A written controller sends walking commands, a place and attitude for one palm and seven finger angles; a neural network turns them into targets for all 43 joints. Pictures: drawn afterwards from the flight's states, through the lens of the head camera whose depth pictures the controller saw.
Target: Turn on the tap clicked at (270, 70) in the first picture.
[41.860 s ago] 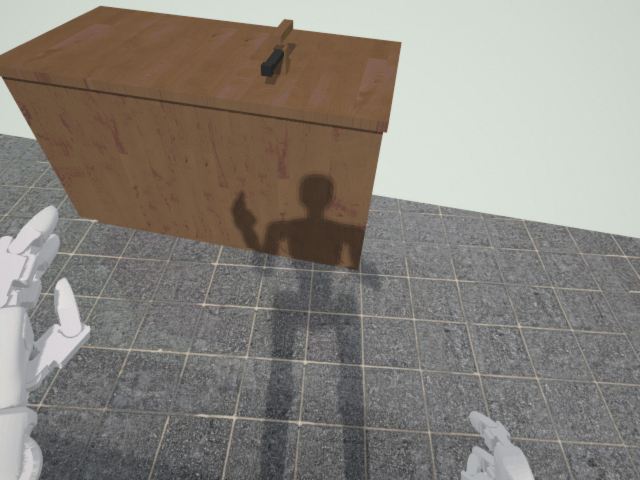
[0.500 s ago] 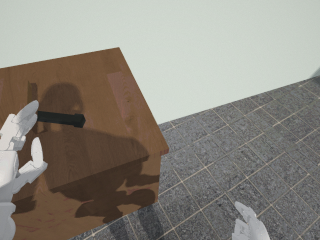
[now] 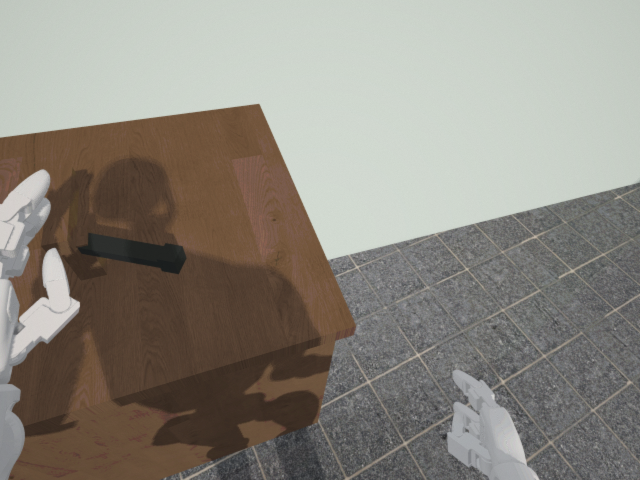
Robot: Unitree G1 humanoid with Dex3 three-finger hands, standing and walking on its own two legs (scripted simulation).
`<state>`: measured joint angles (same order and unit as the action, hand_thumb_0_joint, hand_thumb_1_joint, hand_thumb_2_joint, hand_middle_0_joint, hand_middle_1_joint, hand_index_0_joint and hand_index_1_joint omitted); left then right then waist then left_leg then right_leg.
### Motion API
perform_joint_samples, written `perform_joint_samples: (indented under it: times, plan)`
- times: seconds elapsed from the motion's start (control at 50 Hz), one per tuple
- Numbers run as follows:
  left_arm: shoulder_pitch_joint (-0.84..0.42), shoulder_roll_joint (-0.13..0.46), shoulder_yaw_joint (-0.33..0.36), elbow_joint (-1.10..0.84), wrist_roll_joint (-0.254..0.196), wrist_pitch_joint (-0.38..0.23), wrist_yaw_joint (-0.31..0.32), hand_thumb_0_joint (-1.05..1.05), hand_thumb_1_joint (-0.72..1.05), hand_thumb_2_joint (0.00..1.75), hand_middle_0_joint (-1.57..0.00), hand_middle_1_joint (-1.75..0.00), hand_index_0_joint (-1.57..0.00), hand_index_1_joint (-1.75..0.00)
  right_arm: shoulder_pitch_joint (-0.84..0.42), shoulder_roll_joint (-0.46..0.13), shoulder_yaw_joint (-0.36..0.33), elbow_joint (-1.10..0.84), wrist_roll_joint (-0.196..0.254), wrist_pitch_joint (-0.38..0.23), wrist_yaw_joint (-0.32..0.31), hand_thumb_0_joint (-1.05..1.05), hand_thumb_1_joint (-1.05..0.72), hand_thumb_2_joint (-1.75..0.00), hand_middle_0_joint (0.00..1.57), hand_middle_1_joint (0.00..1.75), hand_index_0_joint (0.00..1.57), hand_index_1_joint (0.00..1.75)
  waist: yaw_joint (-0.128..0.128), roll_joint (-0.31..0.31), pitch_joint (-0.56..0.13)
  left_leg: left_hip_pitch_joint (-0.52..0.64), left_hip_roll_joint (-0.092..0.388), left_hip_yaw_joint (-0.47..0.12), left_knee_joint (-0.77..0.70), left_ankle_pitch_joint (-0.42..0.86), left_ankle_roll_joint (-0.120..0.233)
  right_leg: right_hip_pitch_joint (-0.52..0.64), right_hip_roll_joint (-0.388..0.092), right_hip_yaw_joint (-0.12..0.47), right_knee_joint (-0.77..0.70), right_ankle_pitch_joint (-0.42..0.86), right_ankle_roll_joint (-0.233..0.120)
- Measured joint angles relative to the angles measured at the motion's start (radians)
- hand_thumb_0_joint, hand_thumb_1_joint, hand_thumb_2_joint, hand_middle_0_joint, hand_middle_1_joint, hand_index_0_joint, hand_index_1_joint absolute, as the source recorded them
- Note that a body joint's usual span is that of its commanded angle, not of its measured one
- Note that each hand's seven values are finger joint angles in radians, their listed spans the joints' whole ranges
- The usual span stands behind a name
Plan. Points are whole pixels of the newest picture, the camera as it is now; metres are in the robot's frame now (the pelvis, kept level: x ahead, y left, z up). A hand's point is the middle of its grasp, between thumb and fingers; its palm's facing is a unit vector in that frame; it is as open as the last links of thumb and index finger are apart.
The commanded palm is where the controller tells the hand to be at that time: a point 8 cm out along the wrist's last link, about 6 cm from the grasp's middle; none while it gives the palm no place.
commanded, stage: come to a stop and stand still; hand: left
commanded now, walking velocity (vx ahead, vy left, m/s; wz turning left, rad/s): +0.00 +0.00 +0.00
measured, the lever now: (172, 258) +0.37 +0.24 +0.03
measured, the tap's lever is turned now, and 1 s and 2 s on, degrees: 61 61 61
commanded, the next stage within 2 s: look again from close up in 0.46 s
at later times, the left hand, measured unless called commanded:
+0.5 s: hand (90, 322) +0.21 +0.22 +0.16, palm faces +0.37 -0.85 -0.37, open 7.4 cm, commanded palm +0.15 +0.26 +0.18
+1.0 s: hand (70, 324) +0.21 +0.24 +0.16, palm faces +0.38 -0.85 -0.36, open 7.4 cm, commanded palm +0.15 +0.27 +0.18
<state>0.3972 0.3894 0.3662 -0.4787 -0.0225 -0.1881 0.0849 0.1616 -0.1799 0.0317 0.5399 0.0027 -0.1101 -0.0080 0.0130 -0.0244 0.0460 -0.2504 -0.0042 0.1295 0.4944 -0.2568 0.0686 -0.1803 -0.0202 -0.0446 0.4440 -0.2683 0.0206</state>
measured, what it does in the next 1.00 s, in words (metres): stands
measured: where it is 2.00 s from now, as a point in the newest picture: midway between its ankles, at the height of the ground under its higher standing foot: outside the picture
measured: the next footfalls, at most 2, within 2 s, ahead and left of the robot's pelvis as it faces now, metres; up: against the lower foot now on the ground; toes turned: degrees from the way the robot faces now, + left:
none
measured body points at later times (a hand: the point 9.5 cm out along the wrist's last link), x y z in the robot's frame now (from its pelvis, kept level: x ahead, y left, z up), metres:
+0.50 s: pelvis -0.01 -0.02 +0.00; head -0.01 -0.01 +0.45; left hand +0.19 +0.27 +0.18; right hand +0.16 -0.26 -0.07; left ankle +0.01 +0.06 -0.74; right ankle -0.02 -0.14 -0.74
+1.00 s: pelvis -0.01 -0.01 +0.00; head +0.00 +0.01 +0.45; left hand +0.18 +0.28 +0.18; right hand +0.17 -0.23 -0.07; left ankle +0.01 +0.06 -0.74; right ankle -0.02 -0.14 -0.74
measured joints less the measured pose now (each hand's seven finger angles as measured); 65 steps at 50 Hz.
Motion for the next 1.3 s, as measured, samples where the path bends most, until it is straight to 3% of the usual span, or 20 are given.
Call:
perform_joint_samples:
  times: [0.18,0.48,0.68,1.06,1.3]
  plan:
    - [0.014,-0.022,-0.011,0.002,-0.011,0.013,0.017,0.01,0.89,0.90,-0.21,-0.30,-0.21,-0.30,0.032,-0.028,-0.011,0.024,0.006,0.030,-0.020,0.01,-0.91,-0.89,0.21,0.30,0.20,0.30,0.013,0.013,-0.019,0.011,0.013,-0.013,-0.011,0.007,-0.015,0.018,0.015,-0.012,-0.022,0.008,-0.015]
    - [0.025,-0.030,-0.033,0.052,-0.017,0.019,0.022,0.01,0.89,0.90,-0.21,-0.30,-0.21,-0.30,0.071,-0.038,-0.019,0.049,0.008,0.038,-0.038,0.01,-0.91,-0.89,0.20,0.30,0.20,0.30,-0.010,0.028,-0.045,0.026,0.026,-0.012,-0.038,0.030,-0.025,0.032,0.030,-0.010,-0.050,0.032,-0.028]
    - [0.029,-0.031,-0.032,0.058,-0.018,0.018,0.018,0.01,0.89,0.90,-0.21,-0.30,-0.21,-0.30,0.068,-0.035,-0.018,0.051,0.009,0.034,-0.037,0.01,-0.91,-0.89,0.20,0.30,0.20,0.30,-0.004,0.026,-0.045,0.034,0.022,-0.007,-0.048,0.038,-0.020,0.037,0.027,-0.005,-0.057,0.040,-0.024]
    - [0.017,-0.028,-0.030,0.020,-0.014,0.025,0.027,0.01,0.89,0.90,-0.21,-0.30,-0.21,-0.30,0.045,-0.020,-0.007,0.026,0.005,0.027,-0.037,0.01,-0.91,-0.89,0.21,0.30,0.20,0.30,0.005,0.014,-0.010,0.026,0.006,-0.005,-0.045,0.037,-0.002,0.034,0.010,-0.004,-0.062,0.045,-0.005]
    - [0.051,0.006,0.003,-0.056,-0.025,-0.020,0.017,0.01,0.89,0.90,-0.21,-0.30,-0.21,-0.30,0.014,-0.027,-0.015,-0.018,0.003,0.023,-0.038,0.01,-0.91,-0.89,0.21,0.30,0.20,0.30,0.014,0.018,0.051,-0.068,0.004,-0.004,0.030,0.039,0.013,-0.069,0.001,-0.005,0.036,0.036,-0.007]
